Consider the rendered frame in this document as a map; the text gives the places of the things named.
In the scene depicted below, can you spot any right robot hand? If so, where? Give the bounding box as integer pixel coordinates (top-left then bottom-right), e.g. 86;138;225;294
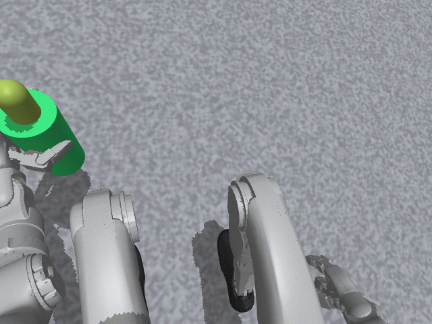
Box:
305;255;359;310

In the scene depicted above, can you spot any left robot arm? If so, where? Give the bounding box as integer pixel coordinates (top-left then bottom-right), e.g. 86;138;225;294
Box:
0;167;65;324

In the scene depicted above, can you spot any right robot foot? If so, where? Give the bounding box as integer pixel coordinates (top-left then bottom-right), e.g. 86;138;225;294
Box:
217;229;254;313

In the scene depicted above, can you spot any bottle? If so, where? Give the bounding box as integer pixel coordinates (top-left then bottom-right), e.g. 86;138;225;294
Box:
0;79;85;176

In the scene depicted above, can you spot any left robot hand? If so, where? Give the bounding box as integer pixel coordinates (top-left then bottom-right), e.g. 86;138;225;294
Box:
0;86;74;173

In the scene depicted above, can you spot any left robot foot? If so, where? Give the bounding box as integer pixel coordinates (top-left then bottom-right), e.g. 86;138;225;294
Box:
134;245;149;315

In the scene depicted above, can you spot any right robot arm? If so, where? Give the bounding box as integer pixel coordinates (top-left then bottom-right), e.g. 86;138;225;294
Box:
339;292;388;324

